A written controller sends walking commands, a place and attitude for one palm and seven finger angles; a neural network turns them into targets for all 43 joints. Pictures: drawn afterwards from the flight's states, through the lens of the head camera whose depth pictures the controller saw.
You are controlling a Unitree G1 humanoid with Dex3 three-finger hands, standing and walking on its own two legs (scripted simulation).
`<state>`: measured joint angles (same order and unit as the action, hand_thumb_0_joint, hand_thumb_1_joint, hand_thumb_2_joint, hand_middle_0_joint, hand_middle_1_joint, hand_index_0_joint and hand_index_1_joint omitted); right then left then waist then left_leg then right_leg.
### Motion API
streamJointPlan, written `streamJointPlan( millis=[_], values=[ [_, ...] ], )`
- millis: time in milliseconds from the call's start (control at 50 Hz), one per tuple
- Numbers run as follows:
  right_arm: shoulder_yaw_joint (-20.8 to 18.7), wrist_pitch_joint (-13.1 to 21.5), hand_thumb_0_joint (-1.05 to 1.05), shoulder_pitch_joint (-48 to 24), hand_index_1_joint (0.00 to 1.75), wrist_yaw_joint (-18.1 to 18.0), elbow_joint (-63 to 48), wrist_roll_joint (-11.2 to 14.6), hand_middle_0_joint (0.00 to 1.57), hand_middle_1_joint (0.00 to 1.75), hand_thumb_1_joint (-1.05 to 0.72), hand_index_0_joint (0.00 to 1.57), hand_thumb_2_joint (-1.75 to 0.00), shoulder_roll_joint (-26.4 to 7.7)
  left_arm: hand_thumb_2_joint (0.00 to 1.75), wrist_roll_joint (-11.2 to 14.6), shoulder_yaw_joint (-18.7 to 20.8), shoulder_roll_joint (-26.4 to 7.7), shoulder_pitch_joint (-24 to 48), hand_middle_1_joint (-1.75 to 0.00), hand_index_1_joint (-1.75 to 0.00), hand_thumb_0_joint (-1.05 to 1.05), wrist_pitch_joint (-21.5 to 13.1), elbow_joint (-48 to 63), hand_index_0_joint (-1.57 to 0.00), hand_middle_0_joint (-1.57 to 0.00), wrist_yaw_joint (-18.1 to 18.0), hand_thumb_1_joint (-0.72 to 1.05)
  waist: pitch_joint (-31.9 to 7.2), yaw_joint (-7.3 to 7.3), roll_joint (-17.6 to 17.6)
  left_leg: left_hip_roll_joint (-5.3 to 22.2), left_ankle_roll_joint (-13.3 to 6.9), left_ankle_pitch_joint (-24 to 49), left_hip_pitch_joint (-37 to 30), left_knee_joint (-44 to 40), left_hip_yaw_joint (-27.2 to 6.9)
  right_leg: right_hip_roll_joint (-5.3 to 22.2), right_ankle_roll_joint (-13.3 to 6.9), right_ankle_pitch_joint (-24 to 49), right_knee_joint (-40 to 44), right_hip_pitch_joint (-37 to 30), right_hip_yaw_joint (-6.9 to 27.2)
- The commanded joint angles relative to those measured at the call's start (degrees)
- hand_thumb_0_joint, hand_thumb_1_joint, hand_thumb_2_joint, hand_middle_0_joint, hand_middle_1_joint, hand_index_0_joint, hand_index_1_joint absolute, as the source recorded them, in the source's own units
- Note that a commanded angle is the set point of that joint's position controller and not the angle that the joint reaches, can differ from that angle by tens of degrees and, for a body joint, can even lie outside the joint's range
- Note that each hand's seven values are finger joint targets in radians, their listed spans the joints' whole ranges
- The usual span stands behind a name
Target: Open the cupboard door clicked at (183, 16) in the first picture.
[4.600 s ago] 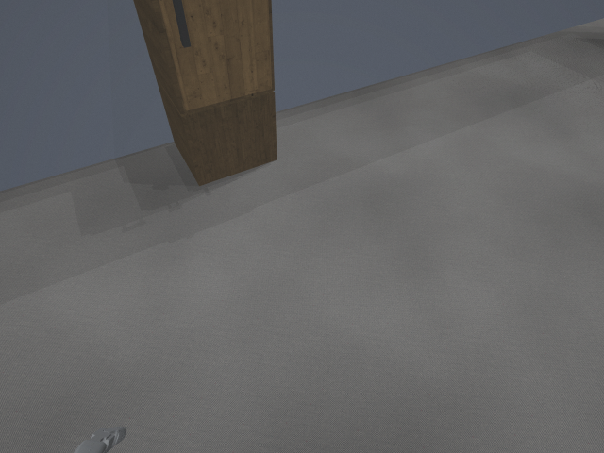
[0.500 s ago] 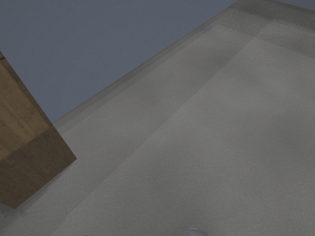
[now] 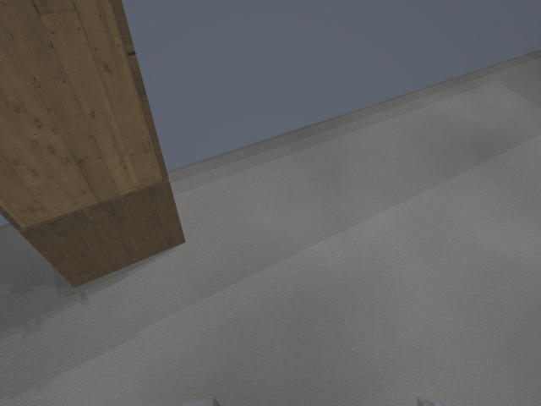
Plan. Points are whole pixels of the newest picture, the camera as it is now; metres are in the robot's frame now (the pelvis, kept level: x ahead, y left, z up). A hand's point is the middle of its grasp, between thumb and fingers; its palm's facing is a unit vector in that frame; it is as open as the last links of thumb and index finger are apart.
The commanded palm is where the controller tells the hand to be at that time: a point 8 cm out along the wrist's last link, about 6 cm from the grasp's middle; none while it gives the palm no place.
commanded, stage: turn to face it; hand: left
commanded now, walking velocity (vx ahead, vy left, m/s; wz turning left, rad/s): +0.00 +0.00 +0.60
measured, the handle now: out of the picture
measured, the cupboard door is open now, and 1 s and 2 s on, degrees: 0 0 0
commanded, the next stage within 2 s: take the last steps up to it in 0.80 s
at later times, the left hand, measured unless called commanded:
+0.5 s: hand out of the picture +0.06 +0.17 -0.12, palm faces +0.28 -0.91 -0.30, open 7.4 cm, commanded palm none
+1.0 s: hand out of the picture -0.15 +0.16 -0.16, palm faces +0.53 -0.81 -0.24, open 7.4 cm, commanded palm none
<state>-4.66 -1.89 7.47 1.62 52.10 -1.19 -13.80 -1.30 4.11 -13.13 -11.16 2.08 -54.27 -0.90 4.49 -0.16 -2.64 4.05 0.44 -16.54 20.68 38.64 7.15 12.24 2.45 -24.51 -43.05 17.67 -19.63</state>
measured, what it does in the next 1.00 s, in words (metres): steps on the spot, turning left: right foot, then left foot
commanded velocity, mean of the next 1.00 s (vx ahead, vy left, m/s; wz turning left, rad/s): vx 0.04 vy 0.01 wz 0.42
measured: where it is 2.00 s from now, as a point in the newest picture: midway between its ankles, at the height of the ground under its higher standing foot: outside the picture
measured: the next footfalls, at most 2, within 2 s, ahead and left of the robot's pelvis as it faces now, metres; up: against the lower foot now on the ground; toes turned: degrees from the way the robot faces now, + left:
right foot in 0.40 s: +0.07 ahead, -0.14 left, +0.00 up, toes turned +11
left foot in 0.88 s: -0.07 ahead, +0.07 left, +0.00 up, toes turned +33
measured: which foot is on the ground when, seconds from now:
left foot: down 0.00-0.40, up 0.42-0.86, down 0.88-1.00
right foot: up 0.00-0.38, down 0.40-0.88, up 0.90-1.00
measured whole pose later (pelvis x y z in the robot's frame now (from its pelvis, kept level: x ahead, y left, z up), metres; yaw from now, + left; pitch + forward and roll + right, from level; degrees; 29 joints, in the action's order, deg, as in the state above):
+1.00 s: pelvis -0.05 -0.03 +0.02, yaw +29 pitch -1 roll -1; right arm -1.2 -1.4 6.9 0.1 54.5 -1.1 -10.9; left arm -1.2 3.5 -15.4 -15.6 4.0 -58.2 -0.8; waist 4.8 -2.4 -3.2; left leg 0.4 -2.2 -17.2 11.8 29.8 3.5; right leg 6.2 3.4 -27.9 -55.5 22.8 -5.6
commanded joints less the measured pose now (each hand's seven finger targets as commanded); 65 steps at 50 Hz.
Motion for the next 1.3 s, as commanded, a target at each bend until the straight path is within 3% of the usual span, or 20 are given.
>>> streamJointPlan(
  millis=[0,60,100,240,340,360,380,400,420,440,480,520,740,820,840,860,880,1000,1180,1280],
  values=[
    [-2.6,1.1,0.00,11.4,0.30,-1.6,-0.7,-0.3,0.20,0.30,-0.90,0.20,-0.90,-14.1,0.90,-0.1,1.2,-4.8,5.7,-0.30,-0.30,0.00,-0.1,9.1,-0.20,-0.20,0.0,0.90,-7.2,4.95,17.6,19.1,-12.0,21.7,-12.3,-21.3,-27.5,-3.5,2.0,-10.0,-24.4,17.6,16.1],
    [-1.3,1.5,0.00,1.6,0.30,-2.2,-4.0,-0.1,0.20,0.30,-0.90,0.20,-0.90,-10.6,0.90,0.1,1.9,-5.9,1.5,-0.30,-0.30,0.00,-0.2,6.3,-0.20,-0.20,0.6,0.90,-8.2,1.03,15.2,11.1,-8.4,17.9,-11.7,-19.3,-19.1,-4.5,2.5,1.5,-25.5,16.8,18.2],
    [-1.4,2.0,0.00,2.3,0.30,-2.3,-4.5,0.0,0.20,0.30,-0.90,0.20,-0.90,-10.4,0.90,0.2,1.7,-5.7,0.0,-0.30,-0.30,0.00,-0.5,5.6,-0.20,-0.20,0.8,0.90,-11.3,1.06,10.4,9.6,-8.5,23.5,-14.8,-18.0,-17.7,-5.7,3.1,2.9,-23.5,15.4,18.2],
    [-2.0,1.0,0.00,6.0,0.30,-2.0,-3.0,-0.3,0.20,0.30,-0.90,0.20,-0.90,-11.4,0.90,0.9,0.9,-4.8,4.0,-0.30,-0.30,0.00,-0.5,8.1,-0.20,-0.20,-0.2,0.90,-9.7,3.13,10.8,9.9,-10.8,26.6,-15.2,-17.0,-24.2,-8.2,3.3,-2.0,-8.4,10.7,19.0],
    [-2.4,0.2,0.00,1.8,0.30,-1.6,-4.3,0.0,0.20,0.30,-0.90,0.20,-0.90,-11.0,0.90,1.5,0.9,-5.4,-2.4,-0.30,-0.30,0.00,-1.3,7.0,-0.20,-0.20,-0.6,0.90,-10.5,-0.16,12.5,5.8,-7.8,25.2,-6.2,-12.7,-25.8,-11.1,2.0,6.4,12.2,-5.4,17.5],
    [-2.3,0.1,0.00,0.9,0.30,-1.4,-4.7,0.5,0.20,0.30,-0.90,0.20,-0.90,-9.8,0.90,1.3,1.4,-7.1,-5.1,-0.30,-0.30,0.00,-1.7,6.4,-0.20,-0.20,-0.8,0.90,-10.7,-1.85,9.0,3.0,-5.0,17.0,0.3,-9.4,-24.1,-8.8,1.5,12.0,20.8,-13.3,18.7],
    [-1.8,0.0,0.00,1.4,0.30,-0.9,-5.7,1.0,0.20,0.30,-0.90,0.20,-0.90,-5.8,0.90,0.1,2.4,-12.9,-6.8,-0.30,-0.30,0.00,-2.4,6.6,-0.20,-0.20,-1.3,0.90,-10.7,-2.79,-7.0,-4.6,0.1,-0.6,12.3,2.8,-15.6,5.5,-2.7,10.8,28.8,-21.1,32.6],
    [-1.8,0.0,0.00,0.3,0.30,-1.0,-6.9,0.5,0.20,0.30,-0.90,0.20,-0.90,-5.1,0.90,-0.1,2.5,-16.0,-4.8,-0.30,-0.30,0.00,-2.1,7.6,-0.20,-0.20,-1.4,0.90,-8.1,-2.57,-15.8,-8.0,2.5,-16.8,15.4,15.9,-9.9,16.9,-8.6,17.2,29.4,-14.1,41.3],
    [-2.2,-0.5,0.00,0.7,0.30,-0.8,-6.3,0.0,0.20,0.30,-0.90,0.20,-0.90,-7.0,0.90,0.1,1.9,-13.9,-2.1,-0.30,-0.30,0.00,-2.0,8.6,-0.20,-0.20,-1.5,0.90,-6.6,-1.33,-9.4,-5.4,1.7,-14.8,13.6,24.6,-12.5,15.5,-10.3,16.3,28.4,-7.9,36.4],
    [-2.4,-1.1,0.00,2.0,0.30,-0.5,-4.4,-0.3,0.20,0.30,-0.90,0.20,-0.90,-7.1,0.90,0.2,1.5,-10.5,1.7,-0.30,-0.30,0.00,-2.6,9.1,-0.20,-0.20,-1.7,0.90,-3.9,0.57,-12.1,-3.6,1.8,-11.1,13.4,28.3,-13.3,11.9,-8.8,14.5,29.1,-4.2,32.6],
    [-2.3,-1.6,0.00,4.3,0.30,0.0,-2.1,-0.2,0.20,0.30,-0.90,0.20,-0.90,-6.0,0.90,0.4,0.3,-8.0,4.9,-0.30,-0.30,0.00,-2.5,9.8,-0.20,-0.20,-1.4,0.90,-1.4,2.84,-6.8,-3.0,2.9,-5.1,13.0,32.6,-10.5,6.4,-7.0,20.5,26.2,-4.0,24.4],
    [-1.8,-1.7,0.00,4.5,0.30,0.2,-1.4,-0.1,0.20,0.30,-0.90,0.20,-0.90,-4.8,0.90,0.3,0.1,-7.3,2.3,-0.30,-0.30,0.00,-3.0,9.0,-0.20,-0.20,-1.2,0.90,-1.9,1.91,-7.7,-2.9,3.8,-2.8,13.2,32.4,-8.9,4.8,-6.7,26.5,24.6,-7.3,19.8],
    [0.5,-0.8,0.00,-2.8,0.30,-0.6,-2.5,0.8,0.20,0.30,-0.90,0.20,-0.90,-3.0,0.90,-0.7,1.5,-11.3,-7.0,-0.30,-0.30,0.00,-2.4,3.8,-0.20,-0.20,-1.1,0.90,-6.4,-3.11,-8.7,-3.0,3.1,-10.9,2.3,6.3,-3.3,8.8,-10.7,38.0,20.4,-14.4,18.9],
    [0.6,0.5,0.00,4.0,0.30,-1.0,-0.1,0.8,0.20,0.30,-0.90,0.20,-0.90,-4.5,0.90,0.3,1.5,-10.7,-4.3,-0.30,-0.30,0.00,-1.7,2.4,-0.20,-0.20,-0.8,0.90,-9.3,0.98,-6.0,-2.8,1.5,5.3,-13.2,-15.1,-2.3,5.7,-4.9,31.5,12.0,-8.0,13.7],
    [-0.3,1.3,0.00,5.8,0.30,-1.2,0.1,0.4,0.20,0.30,-0.90,0.20,-0.90,-8.9,0.90,0.8,1.1,-7.9,-5.2,-0.30,-0.30,0.00,-1.3,3.2,-0.20,-0.20,-0.7,0.90,-11.4,1.89,5.2,5.5,-1.2,14.4,-21.3,-19.5,-11.5,1.3,-1.6,19.7,3.3,0.1,10.5],
    [-1.3,1.2,0.00,7.2,0.30,-1.6,0.0,0.2,0.20,0.30,-0.90,0.20,-0.90,-13.9,0.90,0.9,-0.2,-4.3,-3.8,-0.30,-0.30,0.00,-1.0,4.9,-0.20,-0.20,-0.4,0.90,-9.4,2.84,19.7,18.1,-7.9,34.2,-23.5,-20.4,-26.4,-5.0,1.9,-8.8,-6.4,12.7,10.5],
    [-1.0,0.5,0.00,7.9,0.30,-1.9,0.7,0.2,0.20,0.30,-0.90,0.20,-0.90,-14.3,0.90,0.4,-0.6,-5.0,-1.0,-0.30,-0.30,0.00,-0.3,5.0,-0.20,-0.20,-0.8,0.90,-8.2,3.53,15.4,20.0,-11.2,36.4,-17.9,-19.3,-22.9,-4.7,1.0,-11.5,-12.0,9.8,15.6],
    [0.9,2.3,0.00,4.2,0.30,-2.9,1.2,0.1,0.20,0.30,-0.90,0.20,-0.90,-7.7,0.90,-0.2,-0.2,-4.8,-2.9,-0.30,-0.30,0.00,-0.8,-0.1,-0.20,-0.20,1.2,0.90,-3.5,0.87,11.1,9.2,-9.4,7.1,-16.4,-24.9,-17.3,-6.3,1.1,2.0,-19.2,13.8,16.5],
    [0.5,3.8,0.00,12.4,0.30,-2.9,5.2,-0.2,0.20,0.30,-0.90,0.20,-0.90,-5.8,0.90,-0.3,-1.1,-2.4,2.8,-0.30,-0.30,0.00,-2.4,1.4,-0.20,-0.20,1.7,0.90,-0.3,2.85,10.2,9.8,-11.8,-0.6,-16.9,-27.7,-20.9,-6.6,0.6,1.1,-1.6,11.2,15.7],
    [0.8,3.6,0.00,10.2,0.30,-2.7,6.4,-0.1,0.20,0.30,-0.90,0.20,-0.90,-5.2,0.90,-0.2,-0.7,-1.5,-4.6,-0.30,-0.30,0.00,-3.3,-1.5,-0.20,-0.20,1.6,0.90,-0.9,-1.71,8.2,6.7,-8.8,-6.1,-5.0,-21.5,-18.0,-9.6,-0.2,8.2,13.7,-8.0,13.7]
  ],
)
